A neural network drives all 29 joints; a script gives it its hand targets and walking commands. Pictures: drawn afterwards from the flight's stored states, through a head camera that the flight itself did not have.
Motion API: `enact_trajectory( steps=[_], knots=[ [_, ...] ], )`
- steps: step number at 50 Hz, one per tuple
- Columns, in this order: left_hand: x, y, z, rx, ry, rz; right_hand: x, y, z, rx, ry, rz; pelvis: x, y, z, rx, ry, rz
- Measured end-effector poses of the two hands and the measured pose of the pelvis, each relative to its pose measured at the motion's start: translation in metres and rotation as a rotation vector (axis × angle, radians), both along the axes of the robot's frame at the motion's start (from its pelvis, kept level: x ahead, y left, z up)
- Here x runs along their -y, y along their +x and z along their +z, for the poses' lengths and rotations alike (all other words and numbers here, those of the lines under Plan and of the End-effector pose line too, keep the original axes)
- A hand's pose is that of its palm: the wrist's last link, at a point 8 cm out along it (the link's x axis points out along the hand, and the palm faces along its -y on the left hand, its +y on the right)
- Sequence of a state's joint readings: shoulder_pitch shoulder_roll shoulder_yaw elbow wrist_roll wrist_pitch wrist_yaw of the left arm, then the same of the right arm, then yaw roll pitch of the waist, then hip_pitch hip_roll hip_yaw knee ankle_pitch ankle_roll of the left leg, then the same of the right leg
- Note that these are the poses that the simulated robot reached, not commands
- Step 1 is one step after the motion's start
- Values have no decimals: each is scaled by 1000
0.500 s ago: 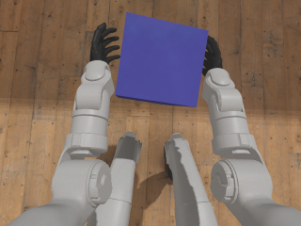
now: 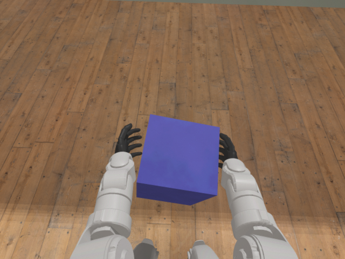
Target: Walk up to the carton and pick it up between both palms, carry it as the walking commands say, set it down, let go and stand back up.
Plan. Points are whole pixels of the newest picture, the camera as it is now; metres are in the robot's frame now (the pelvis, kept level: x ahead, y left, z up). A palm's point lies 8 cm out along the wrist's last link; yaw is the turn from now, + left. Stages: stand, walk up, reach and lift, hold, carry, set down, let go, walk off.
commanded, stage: reach and lift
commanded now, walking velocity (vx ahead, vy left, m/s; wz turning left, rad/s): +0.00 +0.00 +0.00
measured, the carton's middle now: (173, 166) +0.38 +0.02 -0.09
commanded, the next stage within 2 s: none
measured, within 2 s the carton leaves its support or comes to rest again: neither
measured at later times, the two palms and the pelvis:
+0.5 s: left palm (115, 152) +0.35 +0.14 +0.04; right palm (233, 161) +0.35 -0.12 +0.02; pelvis +0.03 +0.00 +0.05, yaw +0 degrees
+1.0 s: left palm (108, 145) +0.33 +0.14 +0.10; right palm (244, 158) +0.33 -0.12 +0.08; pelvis +0.02 +0.00 +0.06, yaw +1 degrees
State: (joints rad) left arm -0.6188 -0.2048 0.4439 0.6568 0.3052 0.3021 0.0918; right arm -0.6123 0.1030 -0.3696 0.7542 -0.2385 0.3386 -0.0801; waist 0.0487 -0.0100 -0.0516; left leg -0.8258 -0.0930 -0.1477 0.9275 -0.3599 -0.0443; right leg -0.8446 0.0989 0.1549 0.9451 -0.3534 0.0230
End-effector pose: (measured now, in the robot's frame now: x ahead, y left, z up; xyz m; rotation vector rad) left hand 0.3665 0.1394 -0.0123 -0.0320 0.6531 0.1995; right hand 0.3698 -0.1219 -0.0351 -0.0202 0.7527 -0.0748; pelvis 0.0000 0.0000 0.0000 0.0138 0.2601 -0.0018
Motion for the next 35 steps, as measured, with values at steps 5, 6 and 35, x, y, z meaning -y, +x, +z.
enact_trajectory(
  steps=[5,6,35],
  knots=[
    [3,-3,6,-1,12,-13,2,-5,6,1,2,4,1,12,15,17,-4,0],
    [3,-4,7,0,11,-15,2,-6,7,3,2,4,1,13,18,19,-4,-2],
    [-8,-24,84,0,29,-32,-9,-27,84,6,-22,24,-3,31,54,246,-21,19]
  ],
)
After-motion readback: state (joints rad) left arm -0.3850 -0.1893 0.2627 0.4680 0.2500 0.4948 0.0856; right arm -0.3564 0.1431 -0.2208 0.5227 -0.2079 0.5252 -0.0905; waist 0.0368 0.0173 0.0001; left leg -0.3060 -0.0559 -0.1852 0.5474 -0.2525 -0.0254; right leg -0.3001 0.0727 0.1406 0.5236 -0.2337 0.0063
